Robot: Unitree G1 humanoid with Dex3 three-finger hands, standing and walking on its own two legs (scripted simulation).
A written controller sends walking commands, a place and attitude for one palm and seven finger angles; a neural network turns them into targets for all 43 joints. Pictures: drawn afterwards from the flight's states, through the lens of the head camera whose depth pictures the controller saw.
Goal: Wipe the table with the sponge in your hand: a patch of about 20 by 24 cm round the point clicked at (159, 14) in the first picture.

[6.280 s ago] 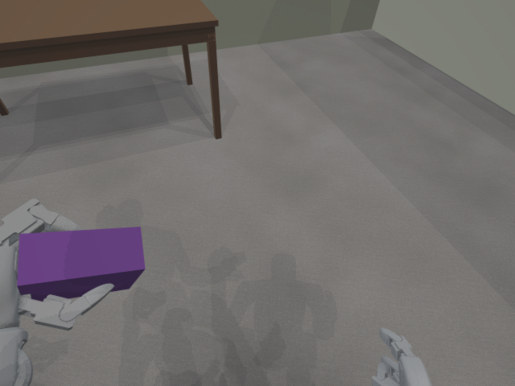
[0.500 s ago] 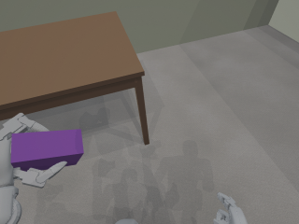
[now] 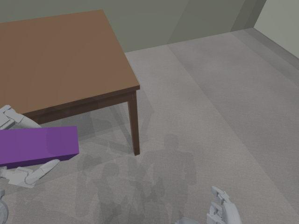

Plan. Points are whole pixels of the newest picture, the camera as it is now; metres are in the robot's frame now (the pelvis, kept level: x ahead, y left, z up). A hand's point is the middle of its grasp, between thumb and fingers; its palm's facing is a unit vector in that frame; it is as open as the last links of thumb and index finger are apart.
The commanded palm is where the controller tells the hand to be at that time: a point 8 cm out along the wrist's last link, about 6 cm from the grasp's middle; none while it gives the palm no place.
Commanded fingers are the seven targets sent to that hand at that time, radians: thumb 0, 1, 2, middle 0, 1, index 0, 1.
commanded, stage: take the last steps up to it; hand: left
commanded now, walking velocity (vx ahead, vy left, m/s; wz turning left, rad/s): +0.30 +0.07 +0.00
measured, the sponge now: (50, 146) +0.23 +0.21 +0.16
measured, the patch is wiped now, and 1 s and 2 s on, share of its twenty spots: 0.00 0.00 0.00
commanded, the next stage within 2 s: come to a stop and stand still in 0.96 s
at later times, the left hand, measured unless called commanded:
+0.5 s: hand (52, 99) +0.33 +0.24 +0.18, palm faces +0.37 -0.80 -0.47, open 9.5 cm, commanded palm +0.28 +0.29 +0.18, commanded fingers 0.00 0.10 1.30 -1.20 -1.60 -1.20 -1.60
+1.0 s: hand (62, 73) +0.42 +0.25 +0.17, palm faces +0.41 -0.77 -0.49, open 9.5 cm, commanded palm +0.37 +0.29 +0.18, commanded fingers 0.00 0.10 1.30 -1.20 -1.60 -1.20 -1.60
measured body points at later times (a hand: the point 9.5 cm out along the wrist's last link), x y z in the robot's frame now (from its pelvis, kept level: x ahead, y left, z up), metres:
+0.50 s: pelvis +0.12 +0.01 +0.00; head +0.17 +0.01 +0.45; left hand +0.31 +0.28 +0.20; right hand +0.29 -0.26 -0.08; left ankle +0.19 +0.14 -0.72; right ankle +0.07 -0.10 -0.74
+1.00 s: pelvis +0.20 +0.01 -0.01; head +0.23 -0.02 +0.44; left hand +0.40 +0.29 +0.20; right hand +0.36 -0.20 -0.12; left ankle +0.19 +0.13 -0.72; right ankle +0.21 -0.07 -0.74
